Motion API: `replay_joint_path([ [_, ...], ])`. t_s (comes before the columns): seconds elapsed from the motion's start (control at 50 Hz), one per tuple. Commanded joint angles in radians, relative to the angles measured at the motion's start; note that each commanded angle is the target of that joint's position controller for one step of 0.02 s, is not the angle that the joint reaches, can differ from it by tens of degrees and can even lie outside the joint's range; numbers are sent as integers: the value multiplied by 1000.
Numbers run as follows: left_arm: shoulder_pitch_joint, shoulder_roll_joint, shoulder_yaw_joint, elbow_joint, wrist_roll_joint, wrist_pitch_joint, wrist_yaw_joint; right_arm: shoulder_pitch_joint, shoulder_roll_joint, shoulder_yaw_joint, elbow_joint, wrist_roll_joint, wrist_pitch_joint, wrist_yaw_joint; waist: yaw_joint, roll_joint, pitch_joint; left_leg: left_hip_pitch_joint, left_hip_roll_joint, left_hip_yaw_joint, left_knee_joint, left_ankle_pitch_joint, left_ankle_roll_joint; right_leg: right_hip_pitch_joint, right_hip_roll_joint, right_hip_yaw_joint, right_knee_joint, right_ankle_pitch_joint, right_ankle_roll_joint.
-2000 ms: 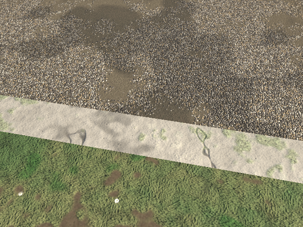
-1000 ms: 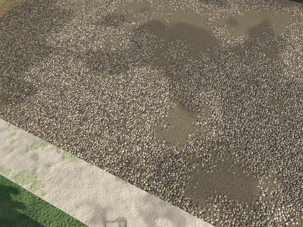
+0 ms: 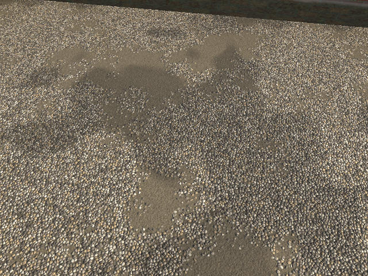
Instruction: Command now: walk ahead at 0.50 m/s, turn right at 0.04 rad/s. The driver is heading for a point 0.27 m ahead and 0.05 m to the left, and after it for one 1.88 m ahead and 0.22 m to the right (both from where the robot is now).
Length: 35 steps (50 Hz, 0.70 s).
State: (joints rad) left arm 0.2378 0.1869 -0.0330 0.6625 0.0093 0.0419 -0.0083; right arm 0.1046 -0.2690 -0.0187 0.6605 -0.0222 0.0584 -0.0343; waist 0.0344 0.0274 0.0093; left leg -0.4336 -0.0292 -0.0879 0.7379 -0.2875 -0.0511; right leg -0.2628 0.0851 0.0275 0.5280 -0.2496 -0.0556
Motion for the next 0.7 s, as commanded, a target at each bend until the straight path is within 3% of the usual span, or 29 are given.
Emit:
replay_joint_path([
  [0.02,-132,124,30,-109,1,1,7,-5,-17,16,-65,-8,-9,11,-45,-111,-98,198,11,66,-176,54,29,-16,-212,224,-130,254,-75],
  [0.06,-123,117,29,-117,2,17,14,33,-11,27,-56,-32,-14,14,-44,-50,-104,330,31,47,-191,126,70,-94,-170,223,-79,62,-57],
  [0.08,-82,74,18,-129,8,18,7,-15,-64,13,-56,-11,-18,16,4,60,-98,355,58,-10,-179,135,99,-156,-94,143,-71,-75,-28],
  [0.1,-118,65,10,-135,17,19,3,-42,-80,8,-73,12,-16,23,-34,130,-65,264,101,-96,-275,8,124,-136,-47,44,-6,-125,5],
  [0.12,-147,72,14,-148,18,20,2,-49,-92,11,-81,18,-14,27,-37,167,-32,205,140,-170,-351,-74,149,-117,-35,0,58,-104,25],
  [0.16,-149,80,16,-157,22,16,-2,-85,-92,16,-98,21,-12,29,-22,141,-4,143,156,-218,-390,-107,158,-77,-46,-20,57,-66,37],
  [0.22,-144,60,10,-152,20,4,-4,-114,-66,26,-113,17,-11,27,-8,67,-36,125,107,-161,-373,-96,123,20,-57,-1,19,-52,24],
  [0.36,-198,69,13,-157,10,13,1,-113,-32,38,-113,12,-23,35,-32,-72,-45,161,32,-40,-276,7,91,59,-90,72,-46,-58,7],
  [0.38,-210,62,8,-164,14,18,3,-131,7,51,-127,12,-25,40,-40,-82,-50,192,24,-27,-260,45,86,40,-96,70,-51,-44,17],
  [0.46,-220,68,9,-173,10,26,4,-123,-6,50,-122,9,-31,43,-41,-53,-43,211,24,-25,-246,67,90,34,-93,74,-50,-43,20],
  [0.58,-161,60,-5,-143,13,9,-10,-92,2,52,-108,5,-15,43,-38,-23,-15,187,44,-49,-283,39,98,66,-94,85,-75,-27,13],
  [0.6,-165,54,-9,-140,13,7,-9,-96,8,55,-106,6,-15,42,-40,-20,-5,190,49,-54,-300,70,93,71,-100,92,-94,13,16],
  [0.62,-141,75,0,-119,8,4,3,-79,6,48,-98,3,-5,32,-49,-35,-11,197,50,-46,-295,109,107,101,-101,99,-84,81,6],
  [0.64,-140,61,-7,-113,11,6,6,-67,22,56,-89,-6,0,28,-49,-22,-25,210,60,-50,-321,167,106,126,-113,107,-97,159,7],
  [0.7,-131,62,-8,-87,9,1,14,-55,16,51,-62,0,1,18,-49,-21,-43,262,73,-54,-353,302,96,179,-129,114,-131,329,14],
])
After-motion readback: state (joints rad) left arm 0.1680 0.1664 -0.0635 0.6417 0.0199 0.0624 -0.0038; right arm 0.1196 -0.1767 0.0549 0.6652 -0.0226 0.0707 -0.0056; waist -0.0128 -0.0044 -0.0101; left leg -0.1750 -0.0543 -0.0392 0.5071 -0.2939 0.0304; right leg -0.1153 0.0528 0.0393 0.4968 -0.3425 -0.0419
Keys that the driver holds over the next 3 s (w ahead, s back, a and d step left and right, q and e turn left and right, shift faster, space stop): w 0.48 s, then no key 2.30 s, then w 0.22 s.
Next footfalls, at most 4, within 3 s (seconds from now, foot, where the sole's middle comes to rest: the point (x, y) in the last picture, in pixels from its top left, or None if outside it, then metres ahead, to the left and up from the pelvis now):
0.06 left None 0.09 0.11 -0.77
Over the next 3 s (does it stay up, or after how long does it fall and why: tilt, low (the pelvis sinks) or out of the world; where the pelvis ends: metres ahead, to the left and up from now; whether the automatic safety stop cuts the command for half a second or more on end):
stays up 0.07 -0.01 0.01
